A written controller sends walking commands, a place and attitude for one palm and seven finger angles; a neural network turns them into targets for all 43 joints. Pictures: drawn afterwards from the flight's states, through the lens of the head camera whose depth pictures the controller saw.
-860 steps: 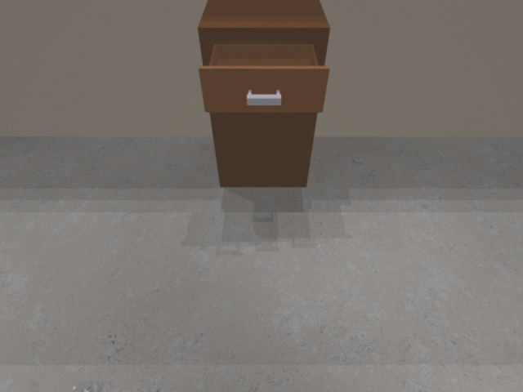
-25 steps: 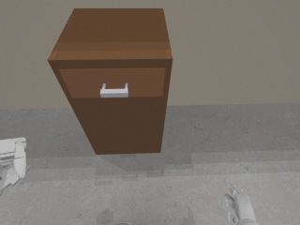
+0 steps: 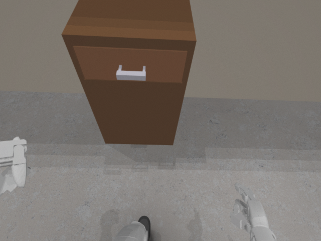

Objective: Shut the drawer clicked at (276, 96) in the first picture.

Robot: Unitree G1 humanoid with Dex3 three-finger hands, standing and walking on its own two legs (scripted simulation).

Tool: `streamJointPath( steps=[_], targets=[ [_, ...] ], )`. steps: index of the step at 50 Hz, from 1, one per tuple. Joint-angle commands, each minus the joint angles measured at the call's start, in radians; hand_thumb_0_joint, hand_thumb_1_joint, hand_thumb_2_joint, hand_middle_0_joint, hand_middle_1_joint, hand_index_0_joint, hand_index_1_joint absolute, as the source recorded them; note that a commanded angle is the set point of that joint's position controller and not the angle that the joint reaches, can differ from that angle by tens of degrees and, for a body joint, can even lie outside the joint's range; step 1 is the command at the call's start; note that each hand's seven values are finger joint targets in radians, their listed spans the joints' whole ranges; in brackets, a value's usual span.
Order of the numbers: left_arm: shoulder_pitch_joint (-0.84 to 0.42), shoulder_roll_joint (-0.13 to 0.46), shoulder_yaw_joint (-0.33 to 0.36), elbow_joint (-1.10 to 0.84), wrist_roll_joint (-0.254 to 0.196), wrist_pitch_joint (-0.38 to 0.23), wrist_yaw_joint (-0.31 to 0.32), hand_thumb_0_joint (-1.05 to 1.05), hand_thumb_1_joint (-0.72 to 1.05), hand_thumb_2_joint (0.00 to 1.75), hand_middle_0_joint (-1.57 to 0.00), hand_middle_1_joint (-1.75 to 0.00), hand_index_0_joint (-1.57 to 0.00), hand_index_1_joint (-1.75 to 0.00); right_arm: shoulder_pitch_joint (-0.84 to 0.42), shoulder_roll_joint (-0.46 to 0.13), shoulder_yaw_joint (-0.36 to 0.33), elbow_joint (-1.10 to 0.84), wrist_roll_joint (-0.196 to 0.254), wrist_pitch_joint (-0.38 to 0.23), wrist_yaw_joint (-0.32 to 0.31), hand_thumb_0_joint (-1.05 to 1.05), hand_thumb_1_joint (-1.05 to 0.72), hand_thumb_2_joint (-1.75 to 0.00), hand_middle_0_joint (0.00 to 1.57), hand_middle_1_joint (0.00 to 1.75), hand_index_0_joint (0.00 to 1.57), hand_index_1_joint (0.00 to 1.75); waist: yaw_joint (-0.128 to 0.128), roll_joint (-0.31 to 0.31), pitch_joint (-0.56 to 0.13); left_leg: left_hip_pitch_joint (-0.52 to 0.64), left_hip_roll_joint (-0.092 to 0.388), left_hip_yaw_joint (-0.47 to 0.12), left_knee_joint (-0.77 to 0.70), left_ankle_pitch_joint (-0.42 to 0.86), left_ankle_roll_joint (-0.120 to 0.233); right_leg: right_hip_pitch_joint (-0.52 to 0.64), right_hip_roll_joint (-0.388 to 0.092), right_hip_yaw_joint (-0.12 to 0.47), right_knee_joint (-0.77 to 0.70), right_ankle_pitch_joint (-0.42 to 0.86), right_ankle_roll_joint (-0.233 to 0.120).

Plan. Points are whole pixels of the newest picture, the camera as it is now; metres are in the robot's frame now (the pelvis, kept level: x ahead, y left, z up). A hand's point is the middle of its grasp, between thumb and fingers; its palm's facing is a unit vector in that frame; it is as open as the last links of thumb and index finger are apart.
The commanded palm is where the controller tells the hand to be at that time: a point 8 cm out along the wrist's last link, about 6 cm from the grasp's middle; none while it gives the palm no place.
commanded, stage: step back with the hand held close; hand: left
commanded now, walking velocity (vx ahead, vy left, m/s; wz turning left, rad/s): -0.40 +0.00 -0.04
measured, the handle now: (131, 71) +0.69 +0.17 -0.07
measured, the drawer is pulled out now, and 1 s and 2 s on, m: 0.00 0.00 0.00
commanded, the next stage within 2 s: stop stepping back and stand still in 0.34 s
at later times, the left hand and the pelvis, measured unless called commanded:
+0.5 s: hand out of the picture +0.10 +0.25 +0.18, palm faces +0.25 -0.87 -0.43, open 3.2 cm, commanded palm +0.05 +0.30 +0.19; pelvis -0.10 +0.03 +0.01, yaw -4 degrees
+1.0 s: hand out of the picture +0.01 +0.29 +0.18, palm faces +0.32 -0.86 -0.39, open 3.2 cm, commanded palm -0.03 +0.33 +0.19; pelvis -0.18 +0.06 +0.00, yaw -6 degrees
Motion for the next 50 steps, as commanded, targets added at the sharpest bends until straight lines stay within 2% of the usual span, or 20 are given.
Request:
streamJointPath(
  steps=[1, 5, 7, 9, 11, 13, 14, 16, 23, 24, 27, 29, 32, 33, 35, 40, 42, 44, 49, 50],
  targets=[
    [0.079, 0.172, 0.138, -0.184, -0.023, -0.058, 0.009, 0.00, 0.90, 0.90, -1.40, -1.60, -1.40, -1.60, -0.028, -0.146, -0.069, -0.170, 0.009, -0.030, -0.010, 0.00, -0.90, -0.90, 0.20, 0.30, 0.20, 0.30, -0.027, 0.048, -0.323, 0.370, 0.110, -0.097, -0.008, 0.015, -0.011, -0.096, -0.096, 0.031, -0.064, 0.232, 0.040],
    [0.041, 0.208, 0.162, -0.175, -0.038, -0.064, 0.021, 0.00, 0.90, 0.90, -1.40, -1.60, -1.40, -1.60, -0.026, -0.129, -0.072, -0.164, 0.013, -0.011, -0.018, 0.00, -0.90, -0.90, 0.20, 0.30, 0.20, 0.30, -0.043, -0.072, -0.188, 0.353, -0.004, -0.070, 0.248, -0.267, -0.078, -0.372, -0.271, 0.215, -0.295, -0.107, -0.090],
    [0.013, 0.174, 0.135, -0.109, -0.023, -0.051, 0.031, 0.00, 0.90, 0.90, -1.40, -1.60, -1.40, -1.60, -0.021, -0.104, -0.065, -0.141, 0.006, 0.002, -0.021, 0.00, -0.90, -0.90, 0.20, 0.30, 0.20, 0.30, -0.050, -0.126, -0.135, 0.306, -0.017, -0.074, 0.328, -0.232, -0.077, -0.368, -0.321, 0.211, -0.274, 0.083, -0.122],
    [-0.031, 0.163, 0.106, -0.095, -0.010, -0.046, 0.029, 0.00, 0.90, 0.90, -1.40, -1.60, -1.40, -1.60, -0.033, -0.109, -0.053, -0.143, 0.004, 0.004, -0.029, 0.00, -0.90, -0.90, 0.20, 0.30, 0.20, 0.30, -0.050, -0.076, -0.074, 0.246, 0.007, -0.094, 0.113, -0.171, -0.061, -0.268, -0.253, 0.142, -0.185, 0.236, -0.076],
    [-0.081, 0.172, 0.099, -0.115, 0.002, -0.055, 0.021, 0.00, 0.90, 0.90, -1.40, -1.60, -1.40, -1.60, -0.040, -0.150, -0.056, -0.145, 0.005, -0.012, -0.044, 0.00, -0.90, -0.90, 0.20, 0.30, 0.20, 0.30, -0.035, 0.112, -0.086, 0.211, 0.109, -0.186, -0.127, 0.090, -0.021, -0.130, -0.075, 0.027, -0.028, 0.242, 0.007],
    [-0.025, 0.162, 0.099, -0.128, -0.007, -0.064, 0.005, 0.00, 0.90, 0.90, -1.40, -1.60, -1.40, -1.60, -0.026, -0.159, -0.059, -0.169, -0.011, -0.041, -0.035, 0.00, -0.90, -0.90, 0.20, 0.30, 0.20, 0.30, -0.016, 0.260, -0.229, 0.057, 0.297, -0.407, -0.370, -0.264, 0.050, 0.073, 0.017, 0.013, 0.344, -0.133, 0.018],
    [-0.052, 0.160, 0.108, -0.155, 0.001, -0.059, 0.006, 0.00, 0.90, 0.90, -1.40, -1.60, -1.40, -1.60, -0.019, -0.159, -0.063, -0.156, -0.025, -0.052, -0.031, 0.00, -0.90, -0.90, 0.20, 0.30, 0.20, 0.30, -0.016, 0.207, -0.220, -0.050, 0.340, -0.452, -0.410, -0.482, 0.088, 0.106, 0.012, 0.053, 0.491, -0.147, 0.017],
    [-0.030, 0.147, 0.099, -0.182, -0.001, -0.047, 0.012, 0.00, 0.90, 0.90, -1.40, -1.60, -1.40, -1.60, -0.018, -0.147, -0.066, -0.156, -0.020, -0.057, -0.019, 0.00, -0.90, -0.90, 0.20, 0.30, 0.20, 0.30, -0.007, 0.113, -0.232, 0.046, 0.298, -0.353, -0.359, -0.443, 0.087, 0.013, -0.010, 0.036, 0.477, -0.163, 0.007],
    [0.065, 0.148, 0.087, -0.212, -0.040, -0.025, 0.015, 0.00, 0.90, 0.90, -1.40, -1.60, -1.40, -1.60, 0.047, -0.119, -0.053, -0.107, -0.029, -0.069, 0.006, 0.00, -0.90, -0.90, 0.20, 0.30, 0.20, 0.30, -0.007, 0.241, -0.321, 0.302, 0.167, -0.150, -0.370, -0.316, -0.098, 0.076, 0.001, -0.122, -0.060, -0.236, -0.040],
    [0.075, 0.163, 0.100, -0.206, -0.040, -0.024, 0.012, 0.00, 0.90, 0.90, -1.40, -1.60, -1.40, -1.60, 0.058, -0.122, -0.053, -0.103, -0.027, -0.061, 0.004, 0.00, -0.90, -0.90, 0.20, 0.30, 0.20, 0.30, -0.009, 0.190, -0.308, 0.349, 0.115, -0.087, -0.266, -0.282, -0.123, 0.058, -0.024, -0.112, -0.221, -0.171, -0.051],
    [0.012, 0.236, 0.174, -0.238, -0.052, -0.015, 0.028, 0.00, 0.90, 0.90, -1.40, -1.60, -1.40, -1.60, 0.023, -0.113, -0.032, -0.104, -0.025, -0.042, -0.012, 0.00, -0.90, -0.90, 0.20, 0.30, 0.20, 0.30, -0.026, -0.076, -0.226, 0.467, 0.003, -0.010, 0.292, -0.191, -0.091, -0.308, -0.339, 0.059, -0.369, -0.036, -0.136],
    [-0.031, 0.142, 0.091, -0.159, -0.041, 0.033, 0.014, 0.00, 0.90, 0.90, -1.40, -1.60, -1.40, -1.60, 0.028, -0.124, -0.055, -0.098, 0.003, -0.052, -0.027, 0.00, -0.90, -0.90, 0.20, 0.30, 0.20, 0.30, -0.046, -0.213, -0.155, 0.399, -0.006, -0.068, 0.383, -0.222, -0.087, -0.343, -0.309, 0.032, -0.297, -0.227, -0.157],
    [-0.064, 0.117, 0.071, -0.081, -0.026, 0.072, 0.019, 0.00, 0.90, 0.90, -1.40, -1.60, -1.40, -1.60, 0.004, -0.131, -0.027, -0.096, 0.023, -0.068, -0.046, 0.00, -0.90, -0.90, 0.20, 0.30, 0.20, 0.30, -0.062, 0.021, 0.005, 0.329, 0.040, -0.095, 0.029, -0.223, -0.054, -0.252, -0.203, -0.052, -0.141, -0.106, -0.060],
    [-0.071, 0.120, 0.070, -0.101, -0.027, 0.055, 0.020, 0.00, 0.90, 0.90, -1.40, -1.60, -1.40, -1.60, 0.002, -0.136, -0.025, -0.099, 0.021, -0.079, -0.049, 0.00, -0.90, -0.90, 0.20, 0.30, 0.20, 0.30, -0.053, 0.143, -0.018, 0.350, 0.092, -0.217, -0.117, -0.344, -0.045, -0.243, -0.134, -0.080, -0.064, -0.182, -0.022],
    [-0.111, 0.165, 0.104, -0.204, -0.017, 0.034, 0.025, 0.00, 0.90, 0.90, -1.40, -1.60, -1.40, -1.60, -0.017, -0.131, -0.014, -0.117, 0.001, -0.098, -0.047, 0.00, -0.90, -0.90, 0.20, 0.30, 0.20, 0.30, -0.024, 0.317, -0.084, 0.185, 0.184, -0.482, -0.489, -0.739, -0.146, -0.055, -0.004, -0.096, 0.209, -0.268, -0.010],
    [0.128, 0.136, 0.096, -0.205, -0.011, 0.050, 0.016, 0.00, 0.90, 0.90, -1.40, -1.60, -1.40, -1.60, 0.019, -0.120, -0.028, -0.144, 0.003, -0.086, -0.014, 0.00, -0.90, -0.90, 0.20, 0.30, 0.20, 0.30, 0.013, 0.113, -0.203, 0.014, 0.043, -0.106, -0.178, -0.487, -0.117, 0.268, -0.053, -0.082, -0.123, -0.228, -0.050],
    [0.051, 0.151, 0.105, -0.255, -0.014, 0.051, 0.013, 0.00, 0.90, 0.90, -1.40, -1.60, -1.40, -1.60, 0.021, -0.125, -0.048, -0.120, 0.008, -0.040, -0.008, 0.00, -0.90, -0.90, 0.20, 0.30, 0.20, 0.30, -0.010, -0.230, -0.121, -0.017, -0.065, 0.001, 0.570, -0.311, -0.088, -0.107, -0.456, 0.346, -0.411, -0.323, -0.188],
    [-0.052, 0.144, 0.125, -0.153, -0.009, 0.041, 0.023, 0.00, 0.90, 0.90, -1.40, -1.60, -1.40, -1.60, 0.057, -0.114, -0.048, -0.095, 0.006, -0.049, -0.011, 0.00, -0.90, -0.90, 0.20, 0.30, 0.20, 0.30, -0.062, -0.140, -0.058, -0.069, 0.035, -0.094, 0.682, -0.304, -0.069, -0.220, -0.442, 0.258, -0.361, -0.395, -0.204],
    [-0.142, 0.094, 0.048, -0.069, 0.017, 0.029, 0.049, 0.00, 0.90, 0.90, -1.40, -1.60, -1.40, -1.60, 0.039, -0.115, -0.032, -0.078, 0.006, -0.081, -0.052, 0.00, -0.90, -0.90, 0.20, 0.30, 0.20, 0.30, -0.048, -0.029, -0.050, 0.253, 0.029, 0.062, 0.075, -0.347, -0.026, -0.192, -0.302, 0.009, -0.171, -0.374, -0.122],
    [-0.150, 0.075, 0.019, -0.098, 0.011, 0.025, 0.048, 0.00, 0.90, 0.90, -1.40, -1.60, -1.40, -1.60, 0.035, -0.132, -0.033, -0.093, 0.008, -0.098, -0.061, 0.00, -0.90, -0.90, 0.20, 0.30, 0.20, 0.30, -0.052, 0.070, -0.040, 0.291, 0.057, -0.012, -0.062, -0.405, -0.007, -0.193, -0.250, -0.033, -0.037, -0.308, -0.087]
  ],
)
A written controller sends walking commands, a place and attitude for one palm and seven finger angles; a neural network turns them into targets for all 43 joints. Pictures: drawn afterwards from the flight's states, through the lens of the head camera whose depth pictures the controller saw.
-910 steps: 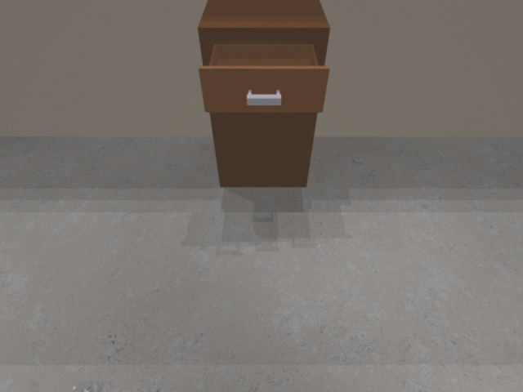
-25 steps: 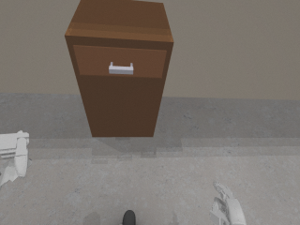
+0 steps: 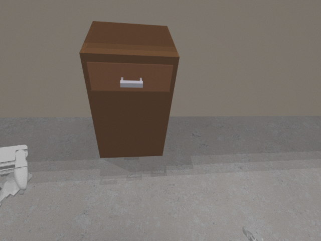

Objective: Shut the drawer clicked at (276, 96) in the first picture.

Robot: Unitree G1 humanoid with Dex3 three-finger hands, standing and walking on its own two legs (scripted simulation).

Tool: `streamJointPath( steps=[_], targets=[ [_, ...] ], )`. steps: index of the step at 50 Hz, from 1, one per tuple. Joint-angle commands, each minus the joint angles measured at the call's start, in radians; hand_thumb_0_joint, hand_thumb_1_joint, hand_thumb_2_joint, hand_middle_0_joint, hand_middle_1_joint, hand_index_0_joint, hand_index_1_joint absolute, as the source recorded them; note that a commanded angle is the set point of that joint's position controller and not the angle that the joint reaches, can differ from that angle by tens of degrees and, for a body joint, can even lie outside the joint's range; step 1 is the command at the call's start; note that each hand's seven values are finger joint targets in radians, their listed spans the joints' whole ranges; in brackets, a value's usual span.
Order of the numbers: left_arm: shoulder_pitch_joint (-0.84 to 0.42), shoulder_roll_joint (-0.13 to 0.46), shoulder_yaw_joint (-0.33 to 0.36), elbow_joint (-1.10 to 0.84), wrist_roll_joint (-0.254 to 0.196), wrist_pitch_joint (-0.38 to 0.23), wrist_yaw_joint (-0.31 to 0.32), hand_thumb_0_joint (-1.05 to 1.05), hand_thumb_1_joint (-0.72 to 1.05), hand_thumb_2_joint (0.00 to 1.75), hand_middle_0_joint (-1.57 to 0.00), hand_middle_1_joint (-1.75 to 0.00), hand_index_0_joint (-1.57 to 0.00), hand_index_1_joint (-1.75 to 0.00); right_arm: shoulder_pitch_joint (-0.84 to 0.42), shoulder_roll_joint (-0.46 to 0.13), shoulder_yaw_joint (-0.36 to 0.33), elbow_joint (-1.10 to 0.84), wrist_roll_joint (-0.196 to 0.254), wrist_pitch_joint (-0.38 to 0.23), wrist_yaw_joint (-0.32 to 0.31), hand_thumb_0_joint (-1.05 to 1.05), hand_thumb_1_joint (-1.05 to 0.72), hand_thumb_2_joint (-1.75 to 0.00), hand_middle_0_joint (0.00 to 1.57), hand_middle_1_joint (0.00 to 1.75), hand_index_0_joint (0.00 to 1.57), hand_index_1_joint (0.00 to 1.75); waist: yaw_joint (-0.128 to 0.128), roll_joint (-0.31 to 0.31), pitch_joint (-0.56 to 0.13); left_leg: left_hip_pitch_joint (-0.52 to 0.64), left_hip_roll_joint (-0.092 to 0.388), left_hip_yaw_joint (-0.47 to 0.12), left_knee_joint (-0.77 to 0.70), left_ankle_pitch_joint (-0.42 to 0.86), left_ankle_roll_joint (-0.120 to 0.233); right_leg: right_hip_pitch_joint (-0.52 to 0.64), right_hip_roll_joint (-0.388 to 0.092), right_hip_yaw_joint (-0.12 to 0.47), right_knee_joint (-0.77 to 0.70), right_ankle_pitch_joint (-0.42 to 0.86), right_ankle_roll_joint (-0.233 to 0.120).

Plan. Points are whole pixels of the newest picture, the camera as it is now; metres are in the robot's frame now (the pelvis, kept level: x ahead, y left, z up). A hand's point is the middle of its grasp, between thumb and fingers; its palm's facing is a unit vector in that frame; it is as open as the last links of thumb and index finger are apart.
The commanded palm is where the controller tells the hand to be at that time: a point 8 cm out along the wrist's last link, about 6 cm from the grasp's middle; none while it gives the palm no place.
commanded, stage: stop stepping back and stand still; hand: left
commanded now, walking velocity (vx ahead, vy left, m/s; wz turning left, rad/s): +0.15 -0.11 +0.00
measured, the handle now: (131, 81) +0.86 +0.19 -0.07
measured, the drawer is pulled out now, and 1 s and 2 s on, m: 0.00 0.00 0.00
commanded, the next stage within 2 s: let the arm hang, fingers relaxed in 0.88 s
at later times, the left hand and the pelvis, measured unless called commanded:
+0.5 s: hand (18, 177) +0.17 +0.26 +0.16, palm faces +0.46 -0.78 -0.42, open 3.2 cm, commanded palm +0.11 +0.30 +0.18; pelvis +0.00 +0.01 -0.01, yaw +4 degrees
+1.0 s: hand (37, 169) +0.20 +0.25 +0.15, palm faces +0.36 -0.79 -0.49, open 3.2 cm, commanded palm none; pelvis +0.02 +0.00 +0.01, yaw +4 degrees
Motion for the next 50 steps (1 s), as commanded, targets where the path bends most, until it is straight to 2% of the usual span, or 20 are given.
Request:
streamJointPath(
  steps=[1, 2, 4, 6, 9, 10, 11, 12, 13, 16, 18, 21, 23, 26, 30, 32, 40, 48, 49, 50],
  targets=[
    [-0.196, 0.114, 0.048, -0.213, -0.001, -0.060, 0.031, 0.00, 0.90, 0.90, -1.40, -1.60, -1.40, -1.60, -0.150, -0.149, -0.036, -0.181, -0.004, -0.103, -0.033, 0.00, -0.90, -0.90, 0.20, 0.30, 0.20, 0.30, -0.034, 0.343, 0.111, 0.249, 0.163, -0.279, -0.482, -0.159, 0.094, -0.279, -0.032, 0.045, 0.152, -0.230, 0.008],
    [-0.213, 0.142, 0.072, -0.269, 0.011, -0.074, 0.033, 0.00, 0.90, 0.90, -1.40, -1.60, -1.40, -1.60, -0.141, -0.143, -0.033, -0.194, -0.005, -0.106, -0.024, 0.00, -0.90, -0.90, 0.20, 0.30, 0.20, 0.30, -0.030, 0.397, 0.083, 0.286, 0.282, -0.504, -0.540, -0.104, 0.163, -0.352, 0.039, 0.008, 0.344, -0.232, 0.044],
    [-0.139, 0.185, 0.127, -0.261, 0.008, -0.070, 0.019, 0.00, 0.90, 0.90, -1.40, -1.60, -1.40, -1.60, -0.151, -0.107, -0.037, -0.179, -0.011, -0.121, 0.002, 0.00, -0.90, -0.90, 0.20, 0.30, 0.20, 0.30, -0.033, 0.304, 0.069, 0.159, 0.312, -0.588, -0.608, -0.270, 0.190, -0.321, -0.012, 0.125, 0.497, -0.198, 0.034],
    [-0.018, 0.177, 0.139, -0.286, 0.000, -0.065, 0.017, 0.00, 0.90, 0.90, -1.40, -1.60, -1.40, -1.60, -0.162, -0.101, -0.038, -0.189, -0.004, -0.118, 0.022, 0.00, -0.90, -0.90, 0.20, 0.30, 0.20, 0.30, -0.005, 0.224, 0.033, 0.071, 0.263, -0.385, -0.554, -0.187, 0.147, -0.159, -0.028, 0.107, 0.332, -0.159, 0.032],
    [0.057, 0.138, 0.120, -0.249, -0.003, -0.043, 0.022, 0.00, 0.90, 0.90, -1.40, -1.60, -1.40, -1.60, -0.167, -0.117, -0.040, -0.211, -0.006, -0.078, 0.027, 0.00, -0.90, -0.90, 0.20, 0.30, 0.20, 0.30, -0.005, 0.293, 0.033, -0.155, 0.164, -0.180, -0.498, -0.331, 0.061, 0.160, 0.045, -0.014, 0.080, -0.135, 0.019],
    [0.072, 0.138, 0.121, -0.221, 0.001, -0.037, 0.022, 0.00, 0.90, 0.90, -1.40, -1.60, -1.40, -1.60, -0.167, -0.116, -0.041, -0.218, -0.008, -0.065, 0.024, 0.00, -0.90, -0.90, 0.20, 0.30, 0.20, 0.30, -0.005, 0.230, 0.046, -0.191, 0.121, -0.137, -0.397, -0.308, 0.038, 0.190, 0.031, 0.034, -0.018, -0.155, 0.002],
    [0.055, 0.136, 0.116, -0.187, 0.000, -0.031, 0.021, 0.00, 0.90, 0.90, -1.40, -1.60, -1.40, -1.60, -0.164, -0.108, -0.044, -0.216, -0.007, -0.048, 0.021, 0.00, -0.90, -0.90, 0.20, 0.30, 0.20, 0.30, -0.007, 0.072, 0.077, -0.215, 0.047, -0.072, -0.184, -0.246, 0.012, 0.140, -0.041, 0.177, -0.169, -0.219, -0.044],
    [0.020, 0.161, 0.133, -0.166, -0.009, -0.022, 0.021, 0.00, 0.90, 0.90, -1.40, -1.60, -1.40, -1.60, -0.157, -0.100, -0.051, -0.214, -0.005, -0.034, 0.016, 0.00, -0.90, -0.90, 0.20, 0.30, 0.20, 0.30, -0.018, -0.132, 0.081, -0.215, -0.021, -0.014, 0.091, -0.145, -0.012, 0.036, -0.227, 0.473, -0.327, -0.358, -0.126],
    [-0.075, 0.173, 0.136, -0.189, -0.020, -0.026, 0.029, 0.00, 0.90, 0.90, -1.40, -1.60, -1.40, -1.60, -0.157, -0.102, -0.050, -0.202, -0.004, -0.039, 0.013, 0.00, -0.90, -0.90, 0.20, 0.30, 0.20, 0.30, -0.020, -0.164, 0.087, -0.192, -0.010, -0.034, 0.244, -0.085, -0.018, -0.038, -0.326, 0.570, -0.386, -0.345, -0.168],
    [-0.088, 0.126, 0.105, -0.111, -0.012, -0.020, 0.028, 0.00, 0.90, 0.90, -1.40, -1.60, -1.40, -1.60, -0.145, -0.089, -0.039, -0.164, -0.002, -0.049, 0.007, 0.00, -0.90, -0.90, 0.20, 0.30, 0.20, 0.30, -0.035, -0.068, 0.092, 0.060, 0.041, -0.056, 0.053, -0.046, -0.004, -0.218, -0.256, 0.342, -0.296, -0.271, -0.120],
    [-0.092, 0.115, 0.081, -0.141, -0.008, -0.029, 0.031, 0.00, 0.90, 0.90, -1.40, -1.60, -1.40, -1.60, -0.167, -0.092, -0.028, -0.164, -0.002, -0.058, -0.005, 0.00, -0.90, -0.90, 0.20, 0.30, 0.20, 0.30, -0.034, -0.022, 0.077, 0.209, 0.011, 0.001, -0.204, 0.027, 0.006, -0.215, -0.174, 0.206, -0.204, -0.205, -0.069],
    [-0.127, 0.134, 0.082, -0.265, 0.004, -0.062, 0.027, 0.00, 0.90, 0.90, -1.40, -1.60, -1.40, -1.60, -0.184, -0.131, -0.033, -0.199, -0.002, -0.087, -0.011, 0.00, -0.90, -0.90, 0.20, 0.30, 0.20, 0.30, -0.005, 0.272, 0.052, 0.220, 0.200, -0.309, -0.450, 0.107, 0.086, -0.158, -0.010, 0.074, 0.083, -0.004, 0.047],
    [-0.103, 0.140, 0.100, -0.220, 0.011, -0.062, 0.018, 0.00, 0.90, 0.90, -1.40, -1.60, -1.40, -1.60, -0.179, -0.099, -0.024, -0.180, -0.008, -0.095, -0.003, 0.00, -0.90, -0.90, 0.20, 0.30, 0.20, 0.30, -0.011, 0.289, 0.084, 0.083, 0.233, -0.353, -0.570, -0.064, 0.098, -0.077, -0.006, 0.075, 0.153, -0.097, 0.054],
    [-0.035, 0.149, 0.115, -0.247, 0.015, -0.071, 0.022, 0.00, 0.90, 0.90, -1.40, -1.60, -1.40, -1.60, -0.167, -0.105, -0.027, -0.187, -0.003, -0.109, 0.007, 0.00, -0.90, -0.90, 0.20, 0.30, 0.20, 0.30, -0.003, 0.216, 0.023, 0.155, 0.166, -0.216, -0.426, 0.203, 0.066, 0.017, -0.011, 0.073, -0.059, 0.068, 0.053],
    [0.083, 0.124, 0.118, -0.155, -0.017, -0.057, 0.020, 0.00, 0.90, 0.90, -1.40, -1.60, -1.40, -1.60, -0.160, -0.110, -0.049, -0.195, 0.008, -0.082, 0.018, 0.00, -0.90, -0.90, 0.20, 0.30, 0.20, 0.30, -0.018, 0.016, -0.032, 0.150, 0.038, -0.068, -0.249, 0.206, -0.003, 0.069, -0.108, 0.240, -0.182, 0.279, 0.004],
    [0.056, 0.131, 0.117, -0.150, -0.024, -0.052, 0.024, 0.00, 0.90, 0.90, -1.40, -1.60, -1.40, -1.60, -0.165, -0.103, -0.043, -0.191, 0.009, -0.066, 0.016, 0.00, -0.90, -0.90, 0.20, 0.30, 0.20, 0.30, -0.024, 0.023, -0.035, 0.166, 0.024, -0.049, -0.241, 0.206, -0.010, 0.059, -0.138, 0.252, -0.192, 0.343, -0.006],
    [0.000, 0.142, 0.096, -0.163, -0.017, -0.044, 0.023, 0.00, 0.90, 0.90, -1.40, -1.60, -1.40, -1.60, -0.202, -0.112, -0.043, -0.209, 0.011, -0.047, -0.010, 0.00, -0.90, -0.90, 0.20, 0.30, 0.20, 0.30, -0.009, 0.081, -0.028, 0.255, 0.056, -0.071, -0.327, 0.370, 0.009, 0.053, -0.066, 0.154, -0.154, 0.379, 0.043],
    [0.026, 0.134, 0.092, -0.146, -0.018, -0.040, 0.026, 0.00, 0.90, 0.90, -1.40, -1.60, -1.40, -1.60, -0.196, -0.113, -0.044, -0.217, 0.010, -0.038, -0.009, 0.00, -0.90, -0.90, 0.20, 0.30, 0.20, 0.30, -0.006, 0.091, -0.014, 0.251, 0.046, -0.068, -0.344, 0.301, 0.006, 0.039, -0.061, 0.164, -0.193, 0.305, 0.040],
    [-0.140, 0.035, -0.278, 0.702, 0.088, 0.097, -0.128, 0.00, 0.90, 0.90, -1.40, -1.60, -1.40, -1.60, -0.231, -0.314, -0.098, 0.032, 0.007, -0.086, 0.094, 0.00, -0.90, -0.90, 0.20, 0.30, 0.20, 0.30, -0.042, 0.115, 0.025, 0.161, 0.082, -0.092, -0.172, 0.469, 0.014, -0.069, -0.135, 0.105, -0.014, 0.477, 0.016],
    [-0.132, -0.004, -0.269, 0.721, 0.071, 0.165, -0.146, 0.00, 0.90, 0.90, -1.36, -1.56, -1.36, -1.56, -0.142, -0.243, -0.107, 0.026, 0.013, -0.037, 0.092, 0.00, -0.90, -0.90, 0.20, 0.30, 0.20, 0.30, -0.029, 0.078, -0.059, 0.219, 0.079, -0.080, -0.189, 0.487, 0.004, -0.053, -0.119, 0.165, -0.038, 0.455, 0.016]
  ],
)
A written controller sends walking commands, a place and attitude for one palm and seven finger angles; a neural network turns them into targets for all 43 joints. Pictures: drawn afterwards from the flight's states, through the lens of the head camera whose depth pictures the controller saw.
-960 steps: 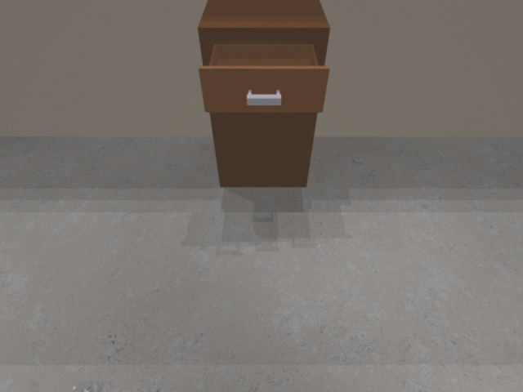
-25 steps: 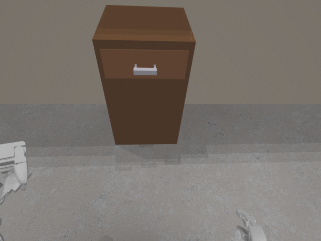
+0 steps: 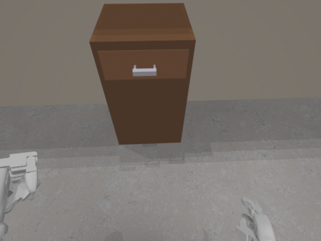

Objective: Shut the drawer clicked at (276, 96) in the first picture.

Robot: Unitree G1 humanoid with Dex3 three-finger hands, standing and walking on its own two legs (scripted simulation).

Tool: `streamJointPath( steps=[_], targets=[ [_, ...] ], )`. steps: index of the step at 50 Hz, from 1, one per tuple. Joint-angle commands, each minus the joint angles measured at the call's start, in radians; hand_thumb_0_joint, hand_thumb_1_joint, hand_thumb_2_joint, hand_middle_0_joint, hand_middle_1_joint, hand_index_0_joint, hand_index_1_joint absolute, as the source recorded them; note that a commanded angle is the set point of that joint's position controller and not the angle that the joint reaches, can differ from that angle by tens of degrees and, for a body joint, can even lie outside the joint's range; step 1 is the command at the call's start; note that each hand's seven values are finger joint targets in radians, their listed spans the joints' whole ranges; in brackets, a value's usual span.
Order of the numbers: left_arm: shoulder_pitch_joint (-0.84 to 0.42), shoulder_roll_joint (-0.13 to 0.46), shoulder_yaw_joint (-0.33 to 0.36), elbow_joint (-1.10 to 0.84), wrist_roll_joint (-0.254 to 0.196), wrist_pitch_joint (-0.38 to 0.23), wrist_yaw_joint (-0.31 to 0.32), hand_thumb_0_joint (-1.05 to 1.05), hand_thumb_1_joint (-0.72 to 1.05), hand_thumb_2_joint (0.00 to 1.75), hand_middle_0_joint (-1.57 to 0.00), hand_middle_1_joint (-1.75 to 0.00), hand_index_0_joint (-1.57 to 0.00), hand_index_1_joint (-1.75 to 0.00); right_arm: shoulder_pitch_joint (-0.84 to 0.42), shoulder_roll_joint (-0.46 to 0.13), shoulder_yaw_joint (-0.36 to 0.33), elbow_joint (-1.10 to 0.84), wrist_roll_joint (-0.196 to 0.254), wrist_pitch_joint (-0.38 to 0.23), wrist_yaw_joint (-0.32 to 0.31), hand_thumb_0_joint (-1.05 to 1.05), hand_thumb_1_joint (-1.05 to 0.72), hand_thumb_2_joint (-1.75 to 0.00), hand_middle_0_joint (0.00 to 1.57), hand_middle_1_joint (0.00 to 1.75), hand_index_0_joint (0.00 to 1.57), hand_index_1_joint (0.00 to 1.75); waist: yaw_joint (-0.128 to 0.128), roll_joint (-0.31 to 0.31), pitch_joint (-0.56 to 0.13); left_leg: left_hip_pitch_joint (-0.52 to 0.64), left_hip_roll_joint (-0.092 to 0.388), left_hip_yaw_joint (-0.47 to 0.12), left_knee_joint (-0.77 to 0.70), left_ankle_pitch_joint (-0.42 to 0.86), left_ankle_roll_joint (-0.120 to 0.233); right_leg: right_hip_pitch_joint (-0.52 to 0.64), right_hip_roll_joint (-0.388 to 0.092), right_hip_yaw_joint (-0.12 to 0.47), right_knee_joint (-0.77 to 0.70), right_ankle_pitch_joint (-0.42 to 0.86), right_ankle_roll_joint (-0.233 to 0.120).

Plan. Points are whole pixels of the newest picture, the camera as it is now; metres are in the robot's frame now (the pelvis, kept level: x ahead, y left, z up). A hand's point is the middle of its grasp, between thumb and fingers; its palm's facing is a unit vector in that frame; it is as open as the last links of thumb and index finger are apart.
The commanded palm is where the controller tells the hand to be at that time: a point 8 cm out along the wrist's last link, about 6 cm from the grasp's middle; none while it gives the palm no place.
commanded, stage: let the arm hang, fingers relaxed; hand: left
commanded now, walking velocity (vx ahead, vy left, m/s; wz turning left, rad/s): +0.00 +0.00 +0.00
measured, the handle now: (144, 69) +0.85 +0.13 -0.08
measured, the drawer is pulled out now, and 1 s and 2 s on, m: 0.00 0.00 0.00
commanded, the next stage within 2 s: look to check the result in 1.08 s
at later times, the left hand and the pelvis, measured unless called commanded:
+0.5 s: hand out of the picture -0.08 +0.21 -0.17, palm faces +0.04 -0.97 -0.24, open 4.7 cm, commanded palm none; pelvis -0.02 +0.02 +0.00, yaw +1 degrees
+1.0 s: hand out of the picture -0.03 +0.17 -0.17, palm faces +0.06 -0.98 -0.17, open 7.3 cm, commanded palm none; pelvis -0.02 +0.02 +0.00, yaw +1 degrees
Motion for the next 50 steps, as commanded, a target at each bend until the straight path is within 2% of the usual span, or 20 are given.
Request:
streamJointPath(
  steps=[1, 3, 4, 5, 7, 9, 10, 13, 14, 17, 22, 29, 34, 38, 40, 44, 46, 50],
  targets=[
    [-0.141, -0.021, -0.212, 0.654, 0.060, 0.180, -0.131, 0.00, 0.90, 0.90, -1.32, -1.51, -1.32, -1.51, 0.018, -0.193, -0.076, 0.068, -0.005, 0.005, 0.070, 0.00, -0.90, -0.90, 0.20, 0.30, 0.20, 0.30, -0.021, -0.054, -0.172, 0.020, 0.089, -0.092, 0.099, 0.294, 0.037, -0.065, -0.151, 0.085, 0.061, 0.319, -0.004],
    [-0.220, -0.010, -0.226, 0.759, 0.057, 0.189, -0.131, 0.00, 0.90, 0.90, -1.24, -1.43, -1.24, -1.43, 0.001, -0.186, -0.054, 0.058, -0.018, 0.037, 0.066, 0.00, -0.90, -0.90, 0.20, 0.30, 0.20, 0.30, -0.010, -0.172, -0.131, -0.023, 0.083, -0.121, 0.087, 0.221, 0.057, -0.072, -0.144, 0.089, 0.050, 0.264, -0.012],
    [-0.257, -0.003, -0.231, 0.821, 0.057, 0.192, -0.131, 0.00, 0.90, 0.90, -1.20, -1.38, -1.20, -1.38, -0.003, -0.189, -0.049, 0.063, -0.024, 0.047, 0.063, 0.00, -0.90, -0.90, 0.20, 0.30, 0.20, 0.30, -0.007, -0.219, -0.128, -0.029, 0.075, -0.124, 0.083, 0.219, 0.058, -0.057, -0.150, 0.094, 0.044, 0.278, -0.018],
    [-0.293, 0.004, -0.236, 0.887, 0.057, 0.195, -0.128, 0.00, 0.90, 0.90, -1.16, -1.34, -1.16, -1.34, -0.008, -0.186, -0.049, 0.075, -0.028, 0.057, 0.062, 0.00, -0.90, -0.90, 0.20, 0.30, 0.20, 0.30, -0.008, -0.221, -0.116, -0.025, 0.061, -0.113, 0.079, 0.224, 0.051, -0.056, -0.159, 0.106, 0.041, 0.296, -0.030],
    [-0.333, -0.006, -0.253, 1.027, 0.048, 0.208, -0.121, 0.00, 0.90, 0.90, -1.08, -1.25, -1.08, -1.25, -0.011, -0.152, -0.034, 0.117, -0.034, 0.080, 0.058, 0.00, -0.90, -0.90, 0.20, 0.30, 0.20, 0.30, -0.009, -0.139, -0.077, 0.001, 0.050, -0.101, 0.044, 0.205, 0.043, -0.066, -0.164, 0.113, 0.012, 0.254, -0.033],
    [-0.364, -0.022, -0.271, 1.154, 0.042, 0.219, -0.115, 0.00, 0.90, 0.90, -1.00, -1.17, -1.00, -1.17, -0.008, -0.131, -0.017, 0.170, -0.037, 0.094, 0.055, 0.00, -0.90, -0.90, 0.20, 0.30, 0.20, 0.30, -0.008, -0.004, -0.049, -0.007, 0.063, -0.123, -0.035, 0.173, 0.043, -0.049, -0.131, 0.105, -0.012, 0.118, -0.017],
    [-0.363, -0.019, -0.277, 1.210, 0.040, 0.223, -0.114, 0.00, 0.90, 0.90, -0.96, -1.12, -0.96, -1.12, -0.011, -0.134, -0.012, 0.193, -0.036, 0.098, 0.054, 0.00, -0.90, -0.90, 0.20, 0.30, 0.20, 0.30, 0.002, 0.049, -0.026, -0.031, 0.072, -0.142, -0.072, 0.131, 0.046, -0.038, -0.116, 0.096, -0.028, 0.038, -0.008],
    [-0.340, -0.036, -0.286, 1.358, 0.035, 0.218, -0.115, 0.00, 0.90, 0.90, -0.84, -0.99, -0.84, -0.99, 0.012, -0.107, -0.005, 0.269, -0.032, 0.101, 0.045, 0.00, -0.90, -0.90, 0.20, 0.30, 0.20, 0.30, 0.004, 0.095, -0.004, -0.030, 0.060, -0.132, -0.118, -0.007, 0.039, -0.026, -0.116, 0.113, -0.094, -0.029, -0.016],
    [-0.327, -0.047, -0.285, 1.398, 0.031, 0.216, -0.113, 0.00, 0.90, 0.90, -0.80, -0.95, -0.80, -0.95, 0.033, -0.092, -0.007, 0.293, -0.034, 0.105, 0.042, 0.00, -0.90, -0.90, 0.20, 0.30, 0.20, 0.30, 0.004, 0.129, -0.012, -0.019, 0.059, -0.128, -0.125, -0.033, 0.038, -0.020, -0.117, 0.116, -0.111, -0.038, -0.020],
    [-0.313, -0.060, -0.286, 1.476, 0.032, 0.214, -0.113, 0.00, 0.90, 0.90, -0.68, -0.82, -0.68, -0.82, 0.089, -0.075, -0.011, 0.344, -0.031, 0.108, 0.037, 0.00, -0.90, -0.90, 0.20, 0.30, 0.20, 0.30, -0.001, 0.093, -0.016, -0.005, 0.060, -0.131, -0.142, -0.086, 0.040, -0.016, -0.117, 0.107, -0.143, -0.057, -0.025],
    [-0.280, -0.079, -0.296, 1.567, 0.028, 0.207, -0.109, 0.00, 0.90, 0.90, -0.48, -0.60, -0.48, -0.60, 0.164, -0.054, -0.014, 0.420, -0.024, 0.104, 0.030, 0.00, -0.90, -0.90, 0.20, 0.30, 0.20, 0.30, -0.005, 0.005, -0.015, 0.041, 0.068, -0.124, -0.144, -0.030, 0.045, -0.026, -0.121, 0.087, -0.151, -0.027, -0.025],
    [-0.239, -0.116, -0.300, 1.630, 0.028, 0.211, -0.099, 0.00, 0.90, 0.90, -0.20, -0.30, -0.20, -0.30, 0.220, -0.016, -0.014, 0.480, -0.024, 0.106, 0.024, 0.00, -0.90, -0.90, 0.20, 0.30, 0.20, 0.30, -0.007, -0.011, 0.054, 0.025, 0.067, -0.123, -0.167, -0.067, 0.046, -0.071, -0.114, 0.079, -0.145, -0.075, -0.022],
    [-0.222, -0.140, -0.295, 1.638, 0.032, 0.214, -0.094, 0.00, 0.90, 0.90, -0.20, -0.30, -0.20, -0.30, 0.239, 0.009, -0.017, 0.492, -0.027, 0.107, 0.024, 0.00, -0.90, -0.90, 0.20, 0.30, 0.20, 0.30, -0.006, -0.004, 0.082, -0.002, 0.063, -0.127, -0.182, -0.117, 0.049, -0.092, -0.108, 0.081, -0.136, -0.107, -0.019],
    [-0.219, -0.155, -0.291, 1.634, 0.033, 0.212, -0.092, 0.00, 0.90, 0.90, -0.20, -0.30, -0.20, -0.30, 0.242, 0.026, -0.019, 0.492, -0.028, 0.103, 0.023, 0.00, -0.90, -0.90, 0.20, 0.30, 0.20, 0.30, -0.004, 0.004, 0.084, -0.007, 0.058, -0.119, -0.175, -0.105, 0.047, -0.096, -0.109, 0.080, -0.132, -0.099, -0.017],
    [-0.218, -0.159, -0.290, 1.632, 0.034, 0.208, -0.091, 0.00, 0.90, 0.90, -0.20, -0.30, -0.20, -0.30, 0.242, 0.026, -0.021, 0.490, -0.026, 0.100, 0.022, 0.00, -0.90, -0.90, 0.20, 0.30, 0.20, 0.30, -0.002, -0.008, 0.073, 0.002, 0.060, -0.115, -0.167, -0.070, 0.047, -0.085, -0.109, 0.080, -0.127, -0.064, -0.017],
    [-0.233, -0.172, -0.288, 1.628, 0.033, 0.205, -0.090, 0.00, 0.90, 0.90, -0.20, -0.30, -0.20, -0.30, 0.235, 0.037, -0.019, 0.493, -0.027, 0.092, 0.019, 0.00, -0.90, -0.90, 0.20, 0.30, 0.20, 0.30, -0.004, 0.019, 0.072, 0.010, 0.063, -0.116, -0.172, -0.037, 0.046, -0.072, -0.110, 0.079, -0.118, -0.018, -0.015],
    [-0.234, -0.175, -0.288, 1.631, 0.033, 0.205, -0.090, 0.00, 0.90, 0.90, -0.20, -0.30, -0.20, -0.30, 0.235, 0.040, -0.018, 0.495, -0.026, 0.093, 0.018, 0.00, -0.90, -0.90, 0.20, 0.30, 0.20, 0.30, -0.003, -0.001, 0.091, 0.000, 0.064, -0.114, -0.171, -0.028, 0.046, -0.072, -0.111, 0.077, -0.123, -0.014, -0.015],
    [-0.239, -0.170, -0.287, 1.627, 0.033, 0.201, -0.090, 0.00, 0.90, 0.90, -0.20, -0.30, -0.20, -0.30, 0.233, 0.034, -0.021, 0.494, -0.025, 0.092, 0.018, 0.00, -0.90, -0.90, 0.20, 0.30, 0.20, 0.30, -0.006, -0.007, 0.076, 0.033, 0.059, -0.099, -0.149, 0.021, 0.042, -0.070, -0.114, 0.084, -0.131, 0.001, -0.017]
  ],
)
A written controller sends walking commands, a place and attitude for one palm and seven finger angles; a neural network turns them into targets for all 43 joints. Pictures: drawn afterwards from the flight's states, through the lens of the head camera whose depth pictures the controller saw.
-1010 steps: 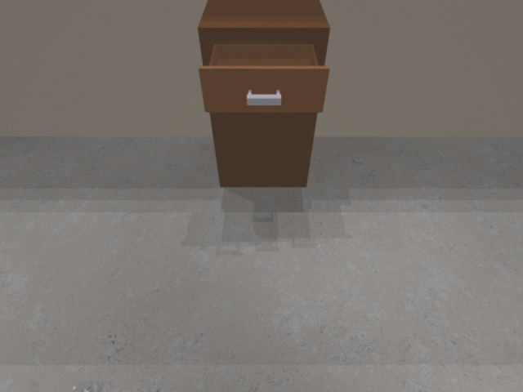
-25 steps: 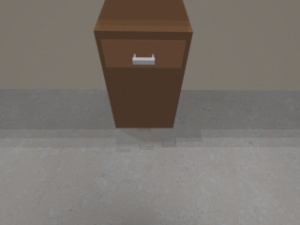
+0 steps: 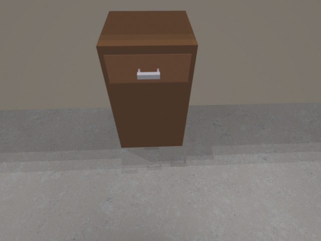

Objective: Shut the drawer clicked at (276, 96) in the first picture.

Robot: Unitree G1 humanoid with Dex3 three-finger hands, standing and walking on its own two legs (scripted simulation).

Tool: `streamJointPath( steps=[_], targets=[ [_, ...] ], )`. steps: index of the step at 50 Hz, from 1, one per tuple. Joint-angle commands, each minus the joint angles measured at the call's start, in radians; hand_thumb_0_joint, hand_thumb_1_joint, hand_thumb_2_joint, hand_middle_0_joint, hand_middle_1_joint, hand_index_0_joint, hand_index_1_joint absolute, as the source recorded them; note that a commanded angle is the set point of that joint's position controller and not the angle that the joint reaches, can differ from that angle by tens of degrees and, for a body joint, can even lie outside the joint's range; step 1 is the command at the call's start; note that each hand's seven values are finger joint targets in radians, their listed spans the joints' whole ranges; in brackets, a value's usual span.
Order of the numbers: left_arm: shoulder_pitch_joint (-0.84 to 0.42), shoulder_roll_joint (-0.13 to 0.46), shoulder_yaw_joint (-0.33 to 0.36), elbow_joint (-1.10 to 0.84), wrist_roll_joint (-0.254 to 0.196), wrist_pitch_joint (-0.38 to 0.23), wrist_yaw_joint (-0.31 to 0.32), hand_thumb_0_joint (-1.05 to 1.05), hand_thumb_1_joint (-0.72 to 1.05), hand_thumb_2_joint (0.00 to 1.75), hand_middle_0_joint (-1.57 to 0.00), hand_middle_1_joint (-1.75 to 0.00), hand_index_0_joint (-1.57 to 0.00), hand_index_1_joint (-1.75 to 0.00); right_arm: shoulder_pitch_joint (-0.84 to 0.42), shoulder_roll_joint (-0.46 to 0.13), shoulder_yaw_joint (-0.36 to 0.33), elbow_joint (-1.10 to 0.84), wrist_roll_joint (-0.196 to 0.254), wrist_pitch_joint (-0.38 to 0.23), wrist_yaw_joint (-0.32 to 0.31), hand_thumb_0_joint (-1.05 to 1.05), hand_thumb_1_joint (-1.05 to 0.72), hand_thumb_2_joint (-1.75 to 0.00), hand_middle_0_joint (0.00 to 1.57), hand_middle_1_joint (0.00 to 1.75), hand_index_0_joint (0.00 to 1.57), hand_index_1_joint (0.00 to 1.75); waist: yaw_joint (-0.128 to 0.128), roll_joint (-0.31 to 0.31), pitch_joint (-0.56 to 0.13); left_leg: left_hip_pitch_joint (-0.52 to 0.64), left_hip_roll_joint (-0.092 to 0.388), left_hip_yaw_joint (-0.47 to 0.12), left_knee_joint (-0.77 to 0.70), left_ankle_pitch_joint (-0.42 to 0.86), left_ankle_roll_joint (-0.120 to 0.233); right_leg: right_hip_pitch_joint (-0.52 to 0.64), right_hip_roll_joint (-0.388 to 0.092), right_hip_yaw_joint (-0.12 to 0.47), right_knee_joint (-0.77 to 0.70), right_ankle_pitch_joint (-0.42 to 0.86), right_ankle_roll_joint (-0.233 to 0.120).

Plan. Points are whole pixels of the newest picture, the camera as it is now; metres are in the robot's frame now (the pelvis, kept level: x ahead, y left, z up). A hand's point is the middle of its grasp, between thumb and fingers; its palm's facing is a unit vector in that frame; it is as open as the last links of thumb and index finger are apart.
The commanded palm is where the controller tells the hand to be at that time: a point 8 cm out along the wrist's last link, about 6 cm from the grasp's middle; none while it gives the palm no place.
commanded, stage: let the arm hang, fingers relaxed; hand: left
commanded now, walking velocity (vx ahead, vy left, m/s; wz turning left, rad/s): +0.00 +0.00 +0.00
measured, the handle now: (148, 73) +0.87 +0.11 -0.08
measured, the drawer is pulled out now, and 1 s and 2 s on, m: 0.00 0.00 0.00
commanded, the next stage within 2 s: look to check the result in 0.08 s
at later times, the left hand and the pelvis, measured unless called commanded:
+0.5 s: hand out of the picture +0.00 +0.15 -0.17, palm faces +0.05 -0.98 -0.20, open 7.4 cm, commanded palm none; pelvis +0.01 -0.01 +0.00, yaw +0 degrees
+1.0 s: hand out of the picture +0.03 +0.14 -0.17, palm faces +0.04 -0.98 -0.22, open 7.4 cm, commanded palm none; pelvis +0.03 -0.03 +0.00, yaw +0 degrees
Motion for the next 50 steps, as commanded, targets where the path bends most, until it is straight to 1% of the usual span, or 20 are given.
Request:
streamJointPath(
  steps=[1, 7, 8, 12, 14, 17, 18, 19, 22, 25, 27, 30, 32, 35, 36, 38, 42, 43, 45, 50],
  targets=[
    [0.085, 0.098, 0.018, -0.011, -0.001, -0.008, 0.002, 0.00, 0.90, 0.90, -0.20, -0.30, -0.20, -0.30, 0.083, -0.085, -0.018, -0.012, -0.002, -0.007, -0.004, 0.00, -0.90, -0.90, 0.20, 0.30, 0.20, 0.30, 0.002, 0.002, 0.083, 0.000, 0.096, -0.100, -0.093, -0.044, 0.016, -0.092, -0.083, 0.083, -0.126, -0.038, -0.035],
    [0.072, 0.109, 0.021, -0.013, -0.003, -0.011, 0.001, 0.00, 0.90, 0.90, -0.20, -0.30, -0.20, -0.30, 0.077, -0.099, -0.019, -0.011, -0.002, -0.008, -0.005, 0.00, -0.90, -0.90, 0.20, 0.30, 0.20, 0.30, -0.002, 0.005, 0.060, 0.020, 0.097, -0.096, -0.081, -0.010, 0.014, -0.074, -0.084, 0.088, -0.131, -0.022, -0.038],
    [0.070, 0.110, 0.020, -0.011, -0.003, -0.010, 0.001, 0.00, 0.90, 0.90, -0.20, -0.30, -0.20, -0.30, 0.071, -0.098, -0.018, -0.009, -0.001, -0.007, -0.005, 0.00, -0.90, -0.90, 0.20, 0.30, 0.20, 0.30, 0.000, 0.004, 0.072, 0.017, 0.097, -0.097, -0.083, -0.014, 0.014, -0.079, -0.086, 0.088, -0.134, -0.026, -0.039],
    [0.066, 0.114, 0.021, -0.011, -0.003, -0.011, 0.001, 0.00, 0.90, 0.90, -0.20, -0.30, -0.20, -0.30, 0.067, -0.107, -0.019, -0.007, -0.001, -0.007, -0.006, 0.00, -0.90, -0.90, 0.20, 0.30, 0.20, 0.30, -0.002, -0.004, 0.066, 0.029, 0.100, -0.095, -0.081, -0.001, 0.013, -0.073, -0.085, 0.092, -0.139, -0.020, -0.040],
    [0.061, 0.120, 0.022, -0.009, -0.004, -0.010, 0.000, 0.00, 0.90, 0.90, -0.20, -0.30, -0.20, -0.30, 0.062, -0.110, -0.017, -0.005, -0.001, -0.007, -0.006, 0.00, -0.90, -0.90, 0.20, 0.30, 0.20, 0.30, -0.001, 0.009, 0.063, 0.029, 0.099, -0.096, -0.084, -0.007, 0.011, -0.068, -0.084, 0.092, -0.139, -0.025, -0.039],
    [0.055, 0.121, 0.020, -0.006, -0.003, -0.010, 0.000, 0.00, 0.90, 0.90, -0.20, -0.30, -0.20, -0.30, 0.056, -0.114, -0.016, -0.003, -0.002, -0.005, -0.006, 0.00, -0.90, -0.90, 0.20, 0.30, 0.20, 0.30, -0.002, -0.003, 0.072, 0.026, 0.099, -0.098, -0.086, -0.013, 0.011, -0.073, -0.083, 0.094, -0.142, -0.036, -0.040],
    [0.056, 0.120, 0.021, -0.004, -0.004, -0.010, 0.000, 0.00, 0.90, 0.90, -0.20, -0.30, -0.20, -0.30, 0.054, -0.117, -0.017, -0.003, -0.002, -0.007, -0.007, 0.00, -0.90, -0.90, 0.20, 0.30, 0.20, 0.30, -0.001, 0.012, 0.066, 0.031, 0.100, -0.098, -0.088, -0.011, 0.011, -0.071, -0.085, 0.093, -0.141, -0.033, -0.041],
    [0.056, 0.122, 0.021, -0.004, -0.003, -0.010, -0.001, 0.00, 0.90, 0.90, -0.20, -0.30, -0.20, -0.30, 0.051, -0.118, -0.017, -0.003, -0.002, -0.008, -0.007, 0.00, -0.90, -0.90, 0.20, 0.30, 0.20, 0.30, -0.001, 0.018, 0.059, 0.036, 0.102, -0.096, -0.088, -0.001, 0.010, -0.066, -0.084, 0.091, -0.137, -0.020, -0.040],
    [0.053, 0.123, 0.020, -0.003, -0.004, -0.012, 0.000, 0.00, 0.90, 0.90, -0.20, -0.30, -0.20, -0.30, 0.046, -0.122, -0.017, -0.004, -0.001, -0.010, -0.008, 0.00, -0.90, -0.90, 0.20, 0.30, 0.20, 0.30, 0.000, -0.004, 0.046, 0.049, 0.104, -0.094, -0.078, 0.040, 0.010, -0.052, -0.085, 0.091, -0.138, 0.012, -0.038],
    [0.052, 0.129, 0.021, -0.004, -0.003, -0.014, 0.001, 0.00, 0.90, 0.90, -0.20, -0.30, -0.20, -0.30, 0.034, -0.126, -0.017, -0.004, 0.001, -0.010, -0.008, 0.00, -0.90, -0.90, 0.20, 0.30, 0.20, 0.30, 0.003, 0.000, 0.039, 0.058, 0.104, -0.091, -0.072, 0.070, 0.009, -0.044, -0.088, 0.091, -0.137, 0.041, -0.038],
    [0.045, 0.131, 0.021, -0.004, -0.004, -0.016, 0.001, 0.00, 0.90, 0.90, -0.20, -0.30, -0.20, -0.30, 0.034, -0.127, -0.015, -0.001, 0.000, -0.012, -0.008, 0.00, -0.90, -0.90, 0.20, 0.30, 0.20, 0.30, -0.001, -0.006, 0.026, 0.063, 0.107, -0.088, -0.069, 0.091, 0.007, -0.027, -0.090, 0.091, -0.136, 0.072, -0.038],
    [0.044, 0.133, 0.021, -0.005, -0.004, -0.017, 0.002, 0.00, 0.90, 0.90, -0.20, -0.30, -0.20, -0.30, 0.024, -0.131, -0.017, -0.002, 0.001, -0.012, -0.009, 0.00, -0.90, -0.90, 0.20, 0.30, 0.20, 0.30, 0.002, -0.003, 0.034, 0.070, 0.107, -0.087, -0.066, 0.114, 0.007, -0.024, -0.090, 0.090, -0.135, 0.105, -0.037],
    [0.035, 0.132, 0.020, -0.004, -0.004, -0.016, 0.002, 0.00, 0.90, 0.90, -0.20, -0.30, -0.20, -0.30, 0.018, -0.126, -0.015, 0.002, 0.000, -0.010, -0.008, 0.00, -0.90, -0.90, 0.20, 0.30, 0.20, 0.30, 0.002, 0.004, 0.053, 0.062, 0.106, -0.085, -0.073, 0.090, 0.004, -0.031, -0.092, 0.090, -0.144, 0.081, -0.037],
    [0.033, 0.140, 0.023, -0.007, -0.004, -0.018, 0.002, 0.00, 0.90, 0.90, -0.20, -0.30, -0.20, -0.30, 0.015, -0.136, -0.015, 0.001, 0.000, -0.010, -0.009, 0.00, -0.90, -0.90, 0.20, 0.30, 0.20, 0.30, 0.001, -0.010, 0.034, 0.072, 0.107, -0.084, -0.068, 0.102, 0.002, -0.018, -0.092, 0.092, -0.145, 0.100, -0.037],
    [0.027, 0.140, 0.023, -0.007, -0.004, -0.018, 0.002, 0.00, 0.90, 0.90, -0.20, -0.30, -0.20, -0.30, 0.014, -0.133, -0.014, 0.003, -0.001, -0.010, -0.009, 0.00, -0.90, -0.90, 0.20, 0.30, 0.20, 0.30, 0.000, -0.015, 0.042, 0.068, 0.108, -0.083, -0.069, 0.104, 0.002, -0.017, -0.093, 0.090, -0.147, 0.108, -0.037],
    [0.026, 0.142, 0.023, -0.007, -0.005, -0.019, 0.001, 0.00, 0.90, 0.90, -0.20, -0.30, -0.20, -0.30, 0.011, -0.138, -0.014, 0.003, -0.001, -0.010, -0.009, 0.00, -0.90, -0.90, 0.20, 0.30, 0.20, 0.30, 0.000, -0.002, 0.035, 0.076, 0.107, -0.081, -0.070, 0.107, 0.000, -0.011, -0.094, 0.093, -0.148, 0.118, -0.038],
    [0.022, 0.145, 0.024, -0.009, -0.005, -0.019, 0.001, 0.00, 0.90, 0.90, -0.20, -0.30, -0.20, -0.30, 0.006, -0.141, -0.014, 0.002, -0.002, -0.009, -0.009, 0.00, -0.90, -0.90, 0.20, 0.30, 0.20, 0.30, 0.000, -0.009, 0.041, 0.078, 0.109, -0.079, -0.071, 0.105, -0.001, -0.011, -0.094, 0.093, -0.154, 0.124, -0.037],
    [0.020, 0.146, 0.024, -0.009, -0.005, -0.019, 0.001, 0.00, 0.90, 0.90, -0.20, -0.30, -0.20, -0.30, 0.002, -0.142, -0.013, 0.004, -0.001, -0.009, -0.009, 0.00, -0.90, -0.90, 0.20, 0.30, 0.20, 0.30, 0.000, 0.005, 0.043, 0.076, 0.108, -0.078, -0.071, 0.104, -0.003, -0.011, -0.094, 0.095, -0.154, 0.125, -0.038],
    [0.027, 0.150, 0.025, -0.011, -0.004, -0.020, 0.002, 0.00, 0.90, 0.90, -0.20, -0.30, -0.20, -0.30, 0.000, -0.147, -0.016, 0.000, 0.000, -0.010, -0.010, 0.00, -0.90, -0.90, 0.20, 0.30, 0.20, 0.30, 0.002, -0.004, 0.026, 0.087, 0.108, -0.078, -0.064, 0.119, -0.002, -0.002, -0.095, 0.099, -0.153, 0.156, -0.037],
    [0.024, 0.149, 0.024, -0.009, -0.005, -0.020, 0.002, 0.00, 0.90, 0.90, -0.20, -0.30, -0.20, -0.30, -0.002, -0.148, -0.015, -0.001, 0.000, -0.008, -0.011, 0.00, -0.90, -0.90, 0.20, 0.30, 0.20, 0.30, 0.002, -0.004, 0.041, 0.085, 0.108, -0.073, -0.065, 0.115, -0.005, -0.004, -0.094, 0.096, -0.158, 0.162, -0.036]
  ],
)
